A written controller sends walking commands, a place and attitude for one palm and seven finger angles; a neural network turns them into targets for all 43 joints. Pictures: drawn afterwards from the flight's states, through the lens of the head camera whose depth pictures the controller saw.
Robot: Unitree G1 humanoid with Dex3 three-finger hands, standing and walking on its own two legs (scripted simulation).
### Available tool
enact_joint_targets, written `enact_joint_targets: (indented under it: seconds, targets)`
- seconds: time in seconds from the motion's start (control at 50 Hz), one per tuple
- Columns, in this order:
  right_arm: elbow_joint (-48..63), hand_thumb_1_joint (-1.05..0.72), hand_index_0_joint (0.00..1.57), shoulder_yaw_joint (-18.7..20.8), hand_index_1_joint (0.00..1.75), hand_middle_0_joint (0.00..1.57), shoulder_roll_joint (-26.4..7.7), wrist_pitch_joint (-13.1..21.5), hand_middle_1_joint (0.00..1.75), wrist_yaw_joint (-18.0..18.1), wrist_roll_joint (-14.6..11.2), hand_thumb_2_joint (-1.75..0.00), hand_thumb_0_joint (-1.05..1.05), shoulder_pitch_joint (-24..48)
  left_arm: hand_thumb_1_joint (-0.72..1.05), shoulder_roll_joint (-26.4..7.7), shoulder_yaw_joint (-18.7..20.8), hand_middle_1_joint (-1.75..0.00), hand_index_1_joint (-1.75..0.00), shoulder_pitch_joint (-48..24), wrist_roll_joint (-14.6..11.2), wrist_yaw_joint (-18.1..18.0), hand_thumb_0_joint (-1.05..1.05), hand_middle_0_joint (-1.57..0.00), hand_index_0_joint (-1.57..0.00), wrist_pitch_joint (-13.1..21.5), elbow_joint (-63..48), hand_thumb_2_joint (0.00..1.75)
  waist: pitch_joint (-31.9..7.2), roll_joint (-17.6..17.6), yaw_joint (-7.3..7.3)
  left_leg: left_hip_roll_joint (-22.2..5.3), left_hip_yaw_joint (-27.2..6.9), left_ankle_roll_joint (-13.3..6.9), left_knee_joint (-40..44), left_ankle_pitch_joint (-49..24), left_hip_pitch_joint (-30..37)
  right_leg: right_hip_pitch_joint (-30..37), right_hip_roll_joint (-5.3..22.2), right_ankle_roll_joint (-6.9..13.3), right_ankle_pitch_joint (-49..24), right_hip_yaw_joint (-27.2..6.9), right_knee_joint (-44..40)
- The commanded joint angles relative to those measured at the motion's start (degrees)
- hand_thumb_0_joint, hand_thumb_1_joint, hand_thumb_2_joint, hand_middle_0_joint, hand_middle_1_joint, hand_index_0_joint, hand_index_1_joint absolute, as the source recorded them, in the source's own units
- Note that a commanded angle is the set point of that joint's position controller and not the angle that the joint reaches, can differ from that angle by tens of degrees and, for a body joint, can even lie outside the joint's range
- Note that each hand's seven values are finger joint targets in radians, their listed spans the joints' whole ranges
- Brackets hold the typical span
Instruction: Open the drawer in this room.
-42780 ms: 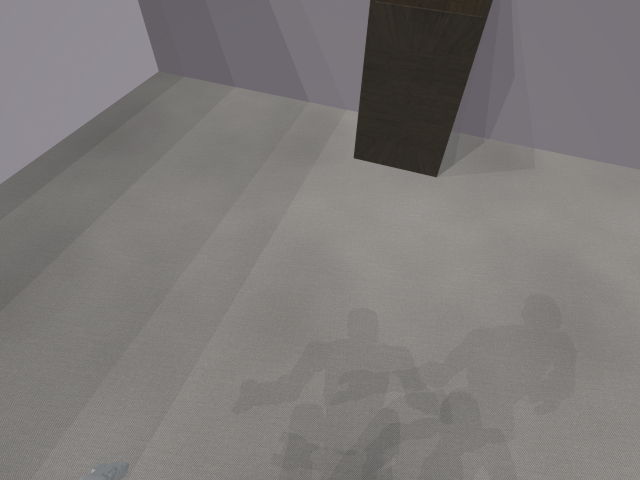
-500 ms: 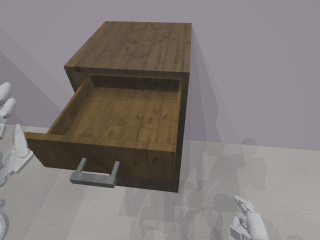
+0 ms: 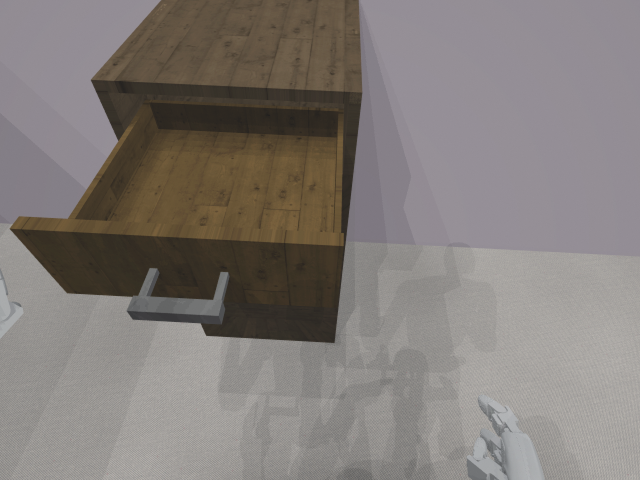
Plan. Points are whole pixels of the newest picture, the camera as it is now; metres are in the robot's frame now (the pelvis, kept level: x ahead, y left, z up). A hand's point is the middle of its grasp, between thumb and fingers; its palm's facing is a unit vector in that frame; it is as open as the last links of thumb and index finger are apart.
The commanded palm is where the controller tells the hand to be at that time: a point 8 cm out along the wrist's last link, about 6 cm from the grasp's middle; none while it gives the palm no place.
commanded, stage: step back with the hand held close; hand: left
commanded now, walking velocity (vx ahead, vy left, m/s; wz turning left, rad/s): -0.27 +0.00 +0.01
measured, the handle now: (182, 294) +0.32 +0.19 +0.06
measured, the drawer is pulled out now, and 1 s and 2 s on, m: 0.30 0.30 0.30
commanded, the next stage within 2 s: stop stepping back and stand still in 0.54 s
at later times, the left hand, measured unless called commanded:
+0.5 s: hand out of the picture +0.09 +0.20 +0.24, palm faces +0.39 -0.81 -0.44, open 7.4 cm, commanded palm +0.02 +0.26 +0.25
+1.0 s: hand out of the picture -0.06 +0.23 +0.25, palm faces +0.49 -0.79 -0.36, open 7.4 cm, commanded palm -0.12 +0.27 +0.25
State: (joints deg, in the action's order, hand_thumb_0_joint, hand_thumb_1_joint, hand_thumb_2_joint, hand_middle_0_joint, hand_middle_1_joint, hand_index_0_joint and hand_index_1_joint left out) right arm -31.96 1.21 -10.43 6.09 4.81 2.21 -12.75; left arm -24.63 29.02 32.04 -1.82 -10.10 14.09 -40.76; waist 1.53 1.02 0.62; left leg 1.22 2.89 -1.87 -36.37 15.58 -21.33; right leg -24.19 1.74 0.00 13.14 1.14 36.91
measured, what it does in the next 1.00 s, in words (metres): walks backwards: right foot, then left foot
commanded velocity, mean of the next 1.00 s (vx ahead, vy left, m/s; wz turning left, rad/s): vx -0.11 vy -0.01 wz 0.01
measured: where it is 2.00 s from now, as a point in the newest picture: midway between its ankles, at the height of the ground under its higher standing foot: outside the picture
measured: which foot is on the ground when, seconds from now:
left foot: down 0.00-0.44, up 0.46-0.66, down 0.68-1.00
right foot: down 0.00-0.20, up 0.22-0.42, down 0.44-1.00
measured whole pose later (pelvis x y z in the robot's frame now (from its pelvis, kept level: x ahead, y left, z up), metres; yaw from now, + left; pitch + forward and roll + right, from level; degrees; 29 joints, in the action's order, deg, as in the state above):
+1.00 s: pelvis -0.25 -0.01 +0.01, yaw -1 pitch -2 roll +0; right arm -37.6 -0.4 -11.6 5.3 3.5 0.8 -13.6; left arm -22.6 26.6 26.7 -1.6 -9.7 12.9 -39.2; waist -1.3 2.2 0.2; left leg -0.4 2.3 -1.5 -42.7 24.6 -20.8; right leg -22.0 1.1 2.2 15.2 2.6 33.7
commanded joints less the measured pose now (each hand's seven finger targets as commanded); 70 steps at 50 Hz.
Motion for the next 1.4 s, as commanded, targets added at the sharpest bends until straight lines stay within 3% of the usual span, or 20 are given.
enact_joint_targets:
  seconds: [0.0, 0.04, 0.08, 0.14, 0.2, 0.32, 0.38, 0.46, 0.54, 0.62, 0.66, 0.7, 0.8, 0.88, 0.96, 1.0, 1.04, 1.18, 1.22, 1.38]
  targets:
    - [7.7, -0.9, 0.2, 2.9, 0.3, 0.2, -8.7, 3.2, 0.3, 0.7, -0.4, -0.9, 0.0, 3.4, 0.9, -8.7, 6.0, -0.3, -0.3, -5.0, 0.0, -1.8, 0.0, -0.2, -0.2, 3.4, -10.7, 0.9, -7.3, 1.8, 1.02, -5.3, -6.8, 0.5, 0.3, 8.5, -5.3, 4.8, 8.9, 5.4, -1.7, -15.3, -12.0]
    - [7.0, -0.9, 0.2, 2.7, 0.3, 0.2, -8.0, 2.6, 0.3, 0.1, -1.7, -0.9, 0.0, 3.5, 0.9, -8.8, 4.9, -0.3, -0.3, -7.5, 0.0, -1.7, 0.0, -0.2, -0.2, 2.9, -8.9, 0.9, -8.0, 11.2, 0.83, -0.2, -3.7, 1.9, -16.2, 13.4, 4.0, -4.9, 17.7, 9.0, 12.7, -22.9, -24.0]
    - [7.4, -0.9, 0.2, 1.3, 0.3, 0.2, -6.7, 2.5, 0.3, -0.5, -2.2, -0.9, 0.0, 6.1, 0.9, -8.8, 5.1, -0.3, -0.3, -8.9, 0.1, -0.9, 0.0, -0.2, -0.2, 2.6, -7.1, 0.9, -7.4, 10.4, 0.4, -2.2, -3.2, 1.4, -13.5, 11.6, 4.7, -2.9, 15.9, 8.1, 5.8, -15.6, -21.3]
    - [7.3, -0.9, 0.2, 0.8, 0.3, 0.2, -8.0, 2.3, 0.3, -0.3, -2.3, -0.9, 0.0, 5.4, 0.9, -8.7, 4.7, -0.3, -0.3, -7.7, -0.4, -0.1, 0.0, -0.2, -0.2, 2.9, -6.9, 0.9, -4.3, 1.4, 0.65, -4.2, -4.2, 0.2, 10.4, 7.6, 5.0, -0.3, 8.8, 3.0, 6.4, -8.5, -14.3]
    - [8.6, -0.9, 0.2, 1.5, 0.3, 0.2, -8.3, 3.6, 0.3, -0.1, -1.9, -0.9, 0.0, 6.5, 0.9, -9.1, 6.6, -0.3, -0.3, -8.0, -0.2, -0.6, 0.0, -0.2, -0.2, 5.0, -10.6, 0.9, -4.5, -19.4, 0.1, -20.7, -21.4, -6.7, 27.7, 20.8, -15.9, 10.0, -3.3, -0.7, 11.9, -1.5, 16.2]
    - [5.1, -0.9, 0.2, 2.1, 0.3, 0.2, -8.4, 6.2, 0.3, -2.7, -2.0, -0.9, 0.0, 5.0, 0.9, -6.1, 2.6, -0.3, -0.3, -4.7, -0.8, 0.2, 0.0, -0.2, -0.2, 3.1, -11.7, 0.9, -9.6, -14.7, -0.12, -16.6, -10.4, -4.7, 13.3, -28.3, 9.1, 2.5, -2.6, -1.2, 11.4, 0.7, 3.8]
    - [5.2, -0.9, 0.2, 1.7, 0.3, 0.2, -9.2, 5.9, 0.3, -2.9, -2.3, -0.9, 0.0, 7.3, 0.9, -8.2, 3.8, -0.3, -0.3, -7.0, -1.2, 1.4, 0.0, -0.2, -0.2, 3.2, -11.2, 0.9, -8.5, -10.7, -0.71, -15.6, -9.7, -2.4, 12.2, -14.1, 2.9, 12.6, -1.3, -0.8, 0.2, 0.9, -10.6]
    - [5.6, -0.9, 0.2, 2.9, 0.3, 0.2, -7.7, 4.0, 0.3, -2.7, -3.8, -0.9, 0.0, 7.3, 0.9, -11.6, 6.0, -0.3, -0.3, -4.7, -1.9, 1.0, 0.0, -0.2, -0.2, 2.6, -9.2, 0.9, -9.2, 9.8, -1.25, -1.0, -4.6, 3.2, -21.4, 10.6, -3.3, 5.4, 19.8, 10.5, -17.7, -19.4, -21.5]
    - [7.3, -0.9, 0.2, 0.3, 0.3, 0.2, -4.4, 1.6, 0.3, -1.3, -3.1, -0.9, 0.0, 8.4, 0.9, -10.7, 7.6, -0.3, -0.3, -0.5, -0.9, 0.5, 0.0, -0.2, -0.2, 2.6, -9.1, 0.9, -11.3, 7.6, -0.3, -2.9, -2.5, 3.8, -10.8, 10.9, -4.2, 14.0, 14.5, 8.3, -39.2, -8.8, -13.6]
    - [5.4, -0.9, 0.2, 1.4, 0.3, 0.2, -6.9, 0.9, 0.3, -0.4, -2.5, -0.9, 0.0, 5.6, 0.9, -10.1, 6.1, -0.3, -0.3, -0.1, -1.1, 0.2, 0.0, -0.2, -0.2, 2.8, -9.3, 0.9, -9.9, 1.0, 0.98, -4.0, -2.1, 2.2, 15.0, -6.4, 4.7, 12.6, 8.3, 2.5, -27.5, -5.3, -9.5]
    - [7.7, -0.9, 0.2, 3.0, 0.3, 0.2, -9.7, 2.2, 0.3, -0.9, -2.9, -0.9, 0.0, 5.2, 0.9, -10.8, 6.7, -0.3, -0.3, 0.8, -1.4, 0.5, 0.0, -0.2, -0.2, 3.8, -13.8, 0.9, -12.9, -10.5, -0.99, -15.3, -12.1, -2.4, 17.0, -17.5, 4.9, 11.1, 0.3, -1.2, -4.5, -1.6, -2.8]
    - [8.3, -0.9, 0.2, 2.5, 0.3, 0.2, -8.7, 3.7, 0.3, -1.0, -2.4, -0.9, 0.0, 5.3, 0.9, -11.8, 9.0, -0.3, -0.3, 2.1, -2.0, 0.5, 0.0, -0.2, -0.2, 4.2, -16.0, 0.9, -12.7, -18.9, -0.77, -16.2, -12.5, -3.6, 22.3, 1.1, -0.5, 9.8, -1.9, -0.9, 11.3, 0.1, 4.5]
    - [7.3, -0.9, 0.2, 1.9, 0.3, 0.2, -9.1, 4.3, 0.3, -0.9, -3.1, -0.9, 0.0, 5.3, 0.9, -9.7, 6.2, -0.3, -0.3, -2.7, -0.2, -0.6, 0.0, -0.2, -0.2, 2.2, -11.5, 0.9, -5.4, -7.7, 1.07, -8.4, -6.7, -1.1, 16.4, 18.9, -8.3, 15.5, -0.5, 0.1, 10.0, -1.5, -8.6]
    - [4.4, -0.9, 0.2, 2.3, 0.3, 0.2, -8.7, 2.6, 0.3, -0.5, -2.2, -0.9, 0.0, 5.3, 0.9, -10.6, 4.3, -0.3, -0.3, -9.5, 0.1, -0.4, 0.0, -0.2, -0.2, 1.3, -8.6, 0.9, -3.6, 10.6, 1.23, 0.1, 0.3, 1.4, -16.7, 9.6, 4.8, -8.3, 13.9, 8.8, 35.7, -21.1, -26.9]
    - [3.7, -0.9, 0.2, 0.4, 0.3, 0.2, -7.8, 2.1, 0.3, -0.2, -1.5, -0.9, 0.0, 4.9, 0.9, -8.2, 2.2, -0.3, -0.3, -12.5, 0.1, -0.3, 0.0, -0.2, -0.2, 1.0, -6.3, 0.9, -2.7, 0.4, 2.57, -3.0, -1.5, -0.5, 2.7, 12.8, 10.6, -10.0, 8.3, 5.7, 30.0, -7.8, -16.2]
    - [5.4, -0.9, 0.2, 1.3, 0.3, 0.2, -10.1, 3.1, 0.3, 0.0, -1.9, -0.9, 0.0, 4.6, 0.9, -7.4, 1.6, -0.3, -0.3, -12.8, 0.0, -0.1, 0.0, -0.2, -0.2, 1.7, -8.5, 0.9, 0.7, -18.2, 2.42, -17.5, -27.3, -6.3, 26.5, 32.0, 5.2, -9.4, -4.1, 0.2, 18.1, 3.1, 12.6]
    - [5.1, -0.9, 0.2, 1.8, 0.3, 0.2, -7.7, 3.9, 0.3, -1.4, -2.2, -0.9, 0.0, 5.5, 0.9, -10.4, 4.7, -0.3, -0.3, -12.7, 0.7, 0.6, 0.0, -0.2, -0.2, 2.2, -7.1, 0.9, -0.1, -13.3, 1.88, -21.3, -30.4, -10.7, 30.0, 31.7, -5.8, -6.2, -2.5, -0.5, 12.9, -1.1, 34.0]
    - [5.6, -0.9, 0.2, 1.5, 0.3, 0.2, -8.3, 2.2, 0.3, -1.4, -1.9, -0.9, 0.0, 7.0, 0.9, -9.6, 3.9, -0.3, -0.3, -4.6, 0.2, 0.5, 0.0, -0.2, -0.2, 1.1, -9.1, 0.9, -5.0, -8.6, -1.07, -9.7, -3.9, -1.6, 11.8, 20.9, -14.9, 24.4, -2.1, 2.6, 15.4, 5.1, -8.8]
    - [5.8, -0.9, 0.2, 1.9, 0.3, 0.2, -7.7, 1.8, 0.3, -1.6, -2.7, -0.9, 0.0, 7.8, 0.9, -13.7, 5.9, -0.3, -0.3, -8.3, -0.8, 0.9, 0.0, -0.2, -0.2, 1.4, -11.9, 0.9, -3.2, 12.8, -0.39, -1.1, -0.8, 1.3, -24.5, 9.3, -20.9, 17.1, 20.2, 12.3, 12.7, -31.2, -28.9]
    - [3.0, -0.9, 0.2, 1.4, 0.3, 0.2, -7.4, 3.8, 0.3, 0.4, -1.9, -0.9, 0.0, 5.0, 0.9, -7.6, 2.1, -0.3, -0.3, -7.4, 0.2, 0.6, 0.0, -0.2, -0.2, 2.8, -4.8, 0.9, -1.8, 3.9, 0.97, -2.9, 2.3, 0.1, 6.0, 4.0, 7.9, 0.4, 11.2, 6.4, 21.6, -8.7, -22.9]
